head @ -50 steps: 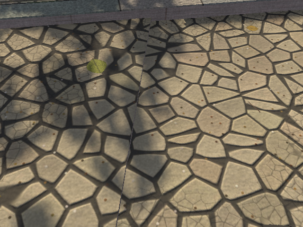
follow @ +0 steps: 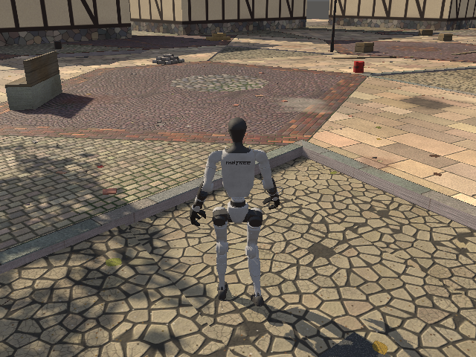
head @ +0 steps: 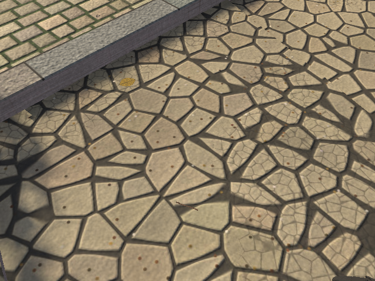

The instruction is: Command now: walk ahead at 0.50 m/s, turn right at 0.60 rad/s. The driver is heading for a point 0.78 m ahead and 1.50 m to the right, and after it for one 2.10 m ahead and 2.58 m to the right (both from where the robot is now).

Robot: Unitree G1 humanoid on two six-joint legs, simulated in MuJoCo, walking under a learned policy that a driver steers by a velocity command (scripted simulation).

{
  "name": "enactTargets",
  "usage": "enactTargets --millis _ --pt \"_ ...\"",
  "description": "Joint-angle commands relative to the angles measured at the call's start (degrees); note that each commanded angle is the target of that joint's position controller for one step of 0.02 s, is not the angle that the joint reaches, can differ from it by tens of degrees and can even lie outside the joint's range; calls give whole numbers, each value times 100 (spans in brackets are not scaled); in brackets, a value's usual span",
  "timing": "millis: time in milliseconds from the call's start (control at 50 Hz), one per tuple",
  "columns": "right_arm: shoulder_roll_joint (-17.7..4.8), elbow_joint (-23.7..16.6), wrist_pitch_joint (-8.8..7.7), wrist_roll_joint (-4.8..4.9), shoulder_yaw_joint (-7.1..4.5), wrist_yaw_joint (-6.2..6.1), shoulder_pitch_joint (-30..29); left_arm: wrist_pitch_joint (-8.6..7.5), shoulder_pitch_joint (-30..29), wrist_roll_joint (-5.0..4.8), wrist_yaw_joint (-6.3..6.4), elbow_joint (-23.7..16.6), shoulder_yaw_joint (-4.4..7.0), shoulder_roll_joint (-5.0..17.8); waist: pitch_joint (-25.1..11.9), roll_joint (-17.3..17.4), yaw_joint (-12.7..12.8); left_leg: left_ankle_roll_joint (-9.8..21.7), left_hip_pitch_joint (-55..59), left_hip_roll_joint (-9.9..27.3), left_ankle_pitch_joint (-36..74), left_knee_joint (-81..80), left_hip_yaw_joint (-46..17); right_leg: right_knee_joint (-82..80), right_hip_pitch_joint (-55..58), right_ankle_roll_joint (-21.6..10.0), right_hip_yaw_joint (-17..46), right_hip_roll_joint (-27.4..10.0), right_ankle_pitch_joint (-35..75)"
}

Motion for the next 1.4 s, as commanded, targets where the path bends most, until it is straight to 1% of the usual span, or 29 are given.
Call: enactTargets --millis 20,100,240,320,380,420,440,460,480,500,520,540,560,620,760,860,900,920,940,960,980,1000,1040,1080,1120,1180,1240,1340,1400 --pt "-575 -115 63 -28 -173 -55 623 -72 -421 77 -6 -628 196 755 -132 592 -484 878 2153 1867 -657 -1570 -2276 807 -2456 111 0 -751 699" --pt "-646 82 -11 -11 -194 -97 629 14 -488 15 -84 -750 132 368 31 771 -323 948 1618 1675 346 -2018 -1136 315 -2227 165 -219 -1002 1104" --pt "-987 333 84 17 -258 -147 774 -52 -1387 45 -245 -976 22 193 223 546 -578 820 1929 1576 1381 -2105 240 -1613 -2161 186 -605 -973 2756" --pt "-1197 499 194 120 -308 -149 1076 -58 -1948 18 -392 -1210 -2 183 433 545 -722 696 2396 1766 1602 -1985 592 -2399 -1992 -12 -934 -864 2601" --pt "-1448 508 291 211 -389 -180 1046 -20 -1702 65 -427 -1258 125 445 173 751 -402 539 2758 1828 3896 -1103 914 -2652 -1251 -344 -1333 -449 1746" --pt "-1412 468 358 240 -370 -224 966 27 -197 57 -353 -872 412 915 -649 610 463 297 2191 1562 4686 953 1210 -3141 881 -732 -1496 39 1984" --pt "-1033 355 328 35 -223 -225 1133 89 634 19 -225 -681 575 1389 -1172 -241 708 42 625 1277 2280 2806 1208 -3191 2665 -1091 -136 -789 2090" --pt "-373 -3 162 -104 10 -133 1545 3 274 6 -236 -822 568 1890 -1800 -1521 -51 -215 -1654 86 -2454 4551 373 -3995 4085 -2134 3264 -2085 741" --pt "-960 -41 -17 107 -96 -55 833 -95 411 33 -285 -914 414 1311 -2021 -711 463 -122 -2225 247 -2289 4974 -595 -4579 4094 -2038 3684 -2204 314" --pt "-1100 -205 -105 263 -133 -21 424 -177 218 84 -302 -835 325 1093 -1186 -507 414 -13 -2541 454 -1704 4762 -524 -4646 3462 -1794 2883 -2059 824" --pt "-1000 -168 -145 174 -100 -59 397 -212 -109 68 -299 -839 283 983 -761 -5 151 6 -2258 689 -1231 4271 -522 -4631 2637 -1624 2233 -1802 1487" --pt "-1007 -111 -137 38 -125 -94 443 -217 -453 96 -286 -887 239 851 -512 77 -78 -49 -1887 836 -962 3808 -524 -4674 1955 -1509 1756 -1591 2118" --pt "-1029 -77 -73 12 -149 -89 570 -225 -650 159 -262 -959 190 749 -445 -34 -259 -90 -1536 932 -778 3615 -567 -4795 1522 -1472 1514 -1449 2512" --pt "-842 -72 89 -70 -120 -99 565 -269 -653 124 -174 -862 186 780 -311 -45 -365 -362 -1298 859 -453 2998 -425 -4993 876 -1551 1104 -1279 3195" --pt "-492 -384 53 -8 44 4 -756 -224 -75 77 -21 -431 200 891 21 -254 158 -498 -737 413 1760 433 -285 -4960 485 -1085 587 -903 2440" --pt "-739 -523 -41 33 -35 100 -935 -170 233 73 -18 -97 182 834 173 -408 207 -139 -823 378 1126 -142 -373 -4417 1443 -1006 1115 -1371 2622" --pt "-836 -436 -73 23 -98 85 -498 -115 135 82 -16 -54 191 852 73 -548 -42 89 -291 256 679 -347 -176 -4012 1644 -886 1140 -1367 3521" --pt "-988 -276 -94 -13 -188 54 90 -102 67 98 -22 -73 144 737 -310 -462 -334 271 579 228 803 -467 -105 -3328 1592 -749 930 -1076 4272" --pt "-1240 -168 -109 -84 -260 27 994 -102 18 167 -23 -183 49 548 -1158 -109 -732 645 2104 953 1058 -196 -822 -1935 920 -544 632 -764 3761" --pt "-1704 37 -43 -104 -412 26 1732 -174 860 56 -38 -163 -70 164 -2050 1470 -597 1643 4319 2175 38 -438 -3215 232 -1195 -16 25 146 1261" --pt "-1256 167 -13 105 -311 87 1904 -231 777 19 -32 -128 -60 439 -1935 1662 -707 1721 4418 2466 -1503 -1269 -4549 993 -2178 37 255 153 -527" --pt "-947 100 12 138 -214 70 1537 -251 90 -43 -42 -219 49 827 -972 1001 -792 1434 3661 2286 -1972 -1422 -3888 1252 -2578 11 283 -167 -138" --pt "-722 19 89 6 -106 42 944 -288 -638 96 -55 -422 28 723 -53 462 -548 1230 2210 1812 -1040 -1667 -2671 691 -2423 12 -165 -635 596" --pt "-584 23 62 -51 -44 29 805 -276 -488 131 -79 -355 28 542 -10 714 -304 1128 1642 1466 -197 -1890 -2057 164 -1881 38 -254 -879 973" --pt "-668 96 32 17 -60 18 890 -249 -434 137 -84 -323 -18 357 -52 774 -252 1221 1493 1409 478 -2028 -1660 -210 -1807 114 -406 -931 1079" --pt "-902 213 53 63 -120 -30 1049 -274 -969 181 -87 -487 -92 213 39 607 -369 1246 1520 1387 1111 -2194 -1206 -1215 -1976 237 -523 -997 1823" --pt "-995 318 102 84 -128 -61 1209 -318 -1449 131 -161 -542 -144 110 94 605 -556 1047 1587 1232 1273 -2228 -631 -2262 -1733 234 -677 -896 2821" --pt "-1057 608 187 91 -139 -70 1642 -319 -2168 29 -318 -791 -148 150 317 548 -789 907 2233 1545 1264 -2134 -288 -2967 -1751 27 -727 -728 3026" --pt "-1174 662 292 110 -189 -114 1591 -308 -2202 60 -408 -906 -98 268 285 597 -634 737 2764 1713 2479 -1638 -64 -3147 -1622 -230 -884 -543 2299"
Velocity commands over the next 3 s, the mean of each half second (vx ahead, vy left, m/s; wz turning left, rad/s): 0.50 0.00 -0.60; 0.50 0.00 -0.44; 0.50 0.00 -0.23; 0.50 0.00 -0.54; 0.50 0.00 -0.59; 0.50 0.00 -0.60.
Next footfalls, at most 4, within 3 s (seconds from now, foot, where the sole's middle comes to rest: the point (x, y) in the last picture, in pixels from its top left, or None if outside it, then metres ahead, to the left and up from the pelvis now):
0.42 right None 0.35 -0.19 -0.77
0.92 left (233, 225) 0.70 -0.12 -0.77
1.46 right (322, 201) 0.82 -0.48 -0.77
1.94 left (317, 137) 1.16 -0.53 -0.77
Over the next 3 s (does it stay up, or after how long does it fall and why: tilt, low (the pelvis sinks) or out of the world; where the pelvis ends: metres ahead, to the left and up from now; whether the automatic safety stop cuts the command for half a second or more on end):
stays up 1.20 -1.02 -0.03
